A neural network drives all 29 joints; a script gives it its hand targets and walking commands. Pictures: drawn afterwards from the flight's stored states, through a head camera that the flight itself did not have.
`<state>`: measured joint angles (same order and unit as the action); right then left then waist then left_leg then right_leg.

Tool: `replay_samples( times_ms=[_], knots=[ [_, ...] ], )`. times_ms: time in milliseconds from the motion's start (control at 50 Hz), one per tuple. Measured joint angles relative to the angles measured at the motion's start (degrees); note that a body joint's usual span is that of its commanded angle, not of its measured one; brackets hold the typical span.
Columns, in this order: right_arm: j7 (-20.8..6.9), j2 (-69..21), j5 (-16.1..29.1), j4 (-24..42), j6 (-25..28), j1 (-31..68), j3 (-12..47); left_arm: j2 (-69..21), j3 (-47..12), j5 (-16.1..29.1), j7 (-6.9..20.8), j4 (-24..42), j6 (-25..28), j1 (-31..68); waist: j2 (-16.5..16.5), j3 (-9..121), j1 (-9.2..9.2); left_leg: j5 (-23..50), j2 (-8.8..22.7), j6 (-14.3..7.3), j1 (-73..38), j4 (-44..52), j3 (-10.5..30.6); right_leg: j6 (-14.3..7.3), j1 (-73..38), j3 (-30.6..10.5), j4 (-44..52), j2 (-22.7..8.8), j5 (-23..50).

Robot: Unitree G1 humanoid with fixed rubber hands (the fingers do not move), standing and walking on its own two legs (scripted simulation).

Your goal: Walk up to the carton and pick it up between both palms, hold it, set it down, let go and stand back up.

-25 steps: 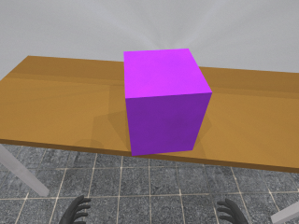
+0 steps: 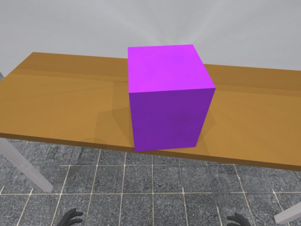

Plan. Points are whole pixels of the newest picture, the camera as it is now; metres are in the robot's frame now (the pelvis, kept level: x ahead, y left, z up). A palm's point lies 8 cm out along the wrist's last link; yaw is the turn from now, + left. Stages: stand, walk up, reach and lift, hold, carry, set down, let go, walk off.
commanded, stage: stand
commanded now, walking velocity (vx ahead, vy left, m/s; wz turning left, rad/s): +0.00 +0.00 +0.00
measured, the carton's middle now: (163, 99) +0.48 -0.02 +0.08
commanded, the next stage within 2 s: walk up in 1.60 s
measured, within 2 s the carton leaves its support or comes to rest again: neither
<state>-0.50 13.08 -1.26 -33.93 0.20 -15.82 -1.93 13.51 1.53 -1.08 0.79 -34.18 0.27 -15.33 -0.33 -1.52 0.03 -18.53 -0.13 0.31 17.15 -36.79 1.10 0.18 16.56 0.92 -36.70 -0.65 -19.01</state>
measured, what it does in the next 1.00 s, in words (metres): stands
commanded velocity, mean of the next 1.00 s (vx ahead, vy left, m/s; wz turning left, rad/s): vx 0.00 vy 0.00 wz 0.00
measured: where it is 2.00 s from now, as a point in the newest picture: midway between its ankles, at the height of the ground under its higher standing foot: outside the picture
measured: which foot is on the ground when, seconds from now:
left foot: down 0.00-1.00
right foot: down 0.00-1.00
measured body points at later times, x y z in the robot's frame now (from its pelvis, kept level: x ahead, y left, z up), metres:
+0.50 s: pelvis +0.00 +0.00 +0.00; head +0.00 +0.00 +0.45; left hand +0.12 +0.25 -0.10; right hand +0.12 -0.25 -0.10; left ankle +0.01 +0.12 -0.72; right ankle +0.01 -0.12 -0.72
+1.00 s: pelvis +0.00 +0.00 +0.00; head +0.00 +0.00 +0.45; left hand +0.11 +0.26 -0.10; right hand +0.12 -0.25 -0.10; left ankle +0.01 +0.12 -0.72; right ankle +0.01 -0.12 -0.72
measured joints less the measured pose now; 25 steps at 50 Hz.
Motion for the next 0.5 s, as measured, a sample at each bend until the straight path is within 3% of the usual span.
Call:
replay_samples(
  times_ms=[500],
  knots=[
    [0.08,0.51,0.12,-1.09,0.03,-1.08,0.29,0.74,-0.60,0.14,-0.17,-1.17,0.05,-1.23,0.03,0.05,-0.07,1.17,-0.10,0.13,-0.26,1.32,0.58,-0.05,-0.50,0.43,1.41,-0.09,1.01]
  ],
)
